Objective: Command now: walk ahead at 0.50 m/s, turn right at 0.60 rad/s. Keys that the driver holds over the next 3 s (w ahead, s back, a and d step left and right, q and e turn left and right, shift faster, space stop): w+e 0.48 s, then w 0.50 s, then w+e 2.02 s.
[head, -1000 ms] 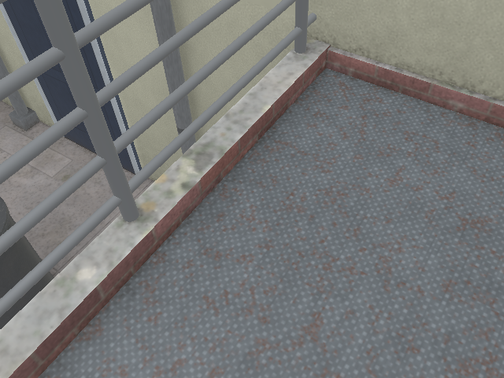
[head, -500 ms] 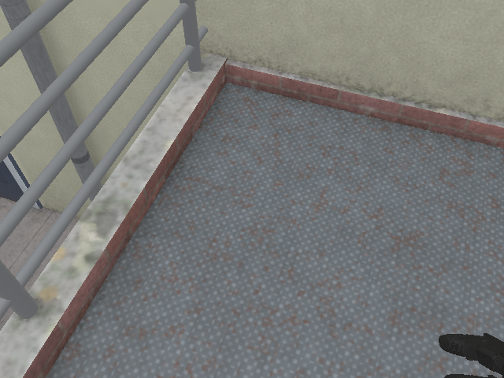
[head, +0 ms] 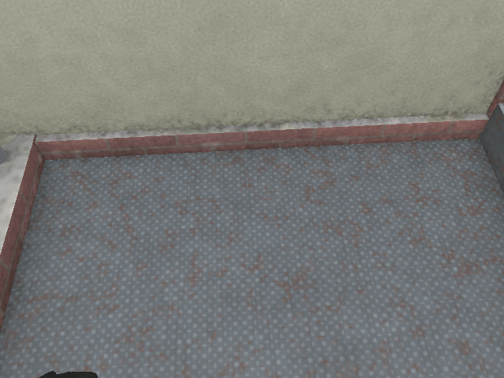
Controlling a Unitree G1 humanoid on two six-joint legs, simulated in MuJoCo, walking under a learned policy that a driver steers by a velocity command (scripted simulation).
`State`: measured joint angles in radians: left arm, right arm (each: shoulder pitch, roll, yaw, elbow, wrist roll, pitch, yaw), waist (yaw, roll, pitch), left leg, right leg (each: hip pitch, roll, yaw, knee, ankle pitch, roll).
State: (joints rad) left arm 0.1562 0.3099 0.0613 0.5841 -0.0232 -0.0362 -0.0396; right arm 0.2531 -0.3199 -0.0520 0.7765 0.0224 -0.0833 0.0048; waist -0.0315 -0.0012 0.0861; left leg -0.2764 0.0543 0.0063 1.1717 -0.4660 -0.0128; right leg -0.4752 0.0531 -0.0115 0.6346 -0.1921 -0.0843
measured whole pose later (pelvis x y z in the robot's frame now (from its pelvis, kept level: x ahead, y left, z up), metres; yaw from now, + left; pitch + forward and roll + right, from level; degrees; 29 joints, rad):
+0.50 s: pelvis +0.29 +0.04 +0.01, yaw -17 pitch +1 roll +1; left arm 0.34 0.31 0.06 0.70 -0.03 -0.03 0.02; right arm 0.14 -0.28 -0.05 0.71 -0.01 -0.09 0.01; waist 0.03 -0.03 0.03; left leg -0.36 -0.03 0.03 0.53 -0.19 0.02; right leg -0.38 0.04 0.12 1.18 -0.42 -0.01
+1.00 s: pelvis +0.52 -0.09 +0.01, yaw -23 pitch +2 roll +0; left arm 0.08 0.27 0.03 0.64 0.02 -0.07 -0.02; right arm 0.31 -0.32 0.00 0.83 -0.01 -0.09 -0.01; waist -0.05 0.00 0.06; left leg -0.34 0.06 -0.02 1.12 -0.49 -0.02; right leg -0.41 0.07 0.00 0.46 -0.08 -0.05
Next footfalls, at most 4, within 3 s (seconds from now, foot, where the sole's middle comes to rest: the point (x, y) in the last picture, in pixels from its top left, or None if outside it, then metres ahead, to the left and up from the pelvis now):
0.38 left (218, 377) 0.42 0.12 -0.76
0.88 right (345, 298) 0.61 -0.23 -0.76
1.26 left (285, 266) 0.71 -0.07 -0.76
1.70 right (428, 325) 0.53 -0.43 -0.76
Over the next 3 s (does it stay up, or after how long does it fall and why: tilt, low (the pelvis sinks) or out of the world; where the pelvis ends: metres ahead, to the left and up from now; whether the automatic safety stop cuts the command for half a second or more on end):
stays up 0.56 -0.85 0.12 its command is cut before an obstacle after 0.8 s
